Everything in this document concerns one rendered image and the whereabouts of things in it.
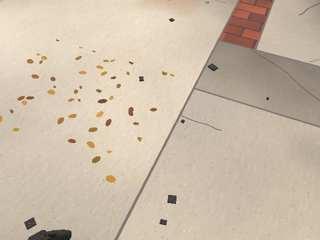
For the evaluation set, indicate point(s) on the left robot hand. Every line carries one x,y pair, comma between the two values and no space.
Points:
52,235

